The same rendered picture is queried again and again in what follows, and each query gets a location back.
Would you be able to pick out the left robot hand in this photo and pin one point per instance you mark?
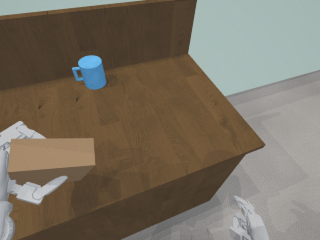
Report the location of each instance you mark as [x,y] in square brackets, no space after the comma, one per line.
[29,192]

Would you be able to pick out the robot left forearm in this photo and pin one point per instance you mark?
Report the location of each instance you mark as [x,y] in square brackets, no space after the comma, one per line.
[7,225]

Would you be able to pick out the table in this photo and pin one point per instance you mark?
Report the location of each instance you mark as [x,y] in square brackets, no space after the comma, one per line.
[165,137]

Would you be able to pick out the right robot hand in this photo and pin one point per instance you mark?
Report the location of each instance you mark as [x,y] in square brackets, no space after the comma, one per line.
[253,227]

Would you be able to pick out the sponge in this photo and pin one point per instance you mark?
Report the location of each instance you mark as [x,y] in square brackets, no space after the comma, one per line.
[41,160]

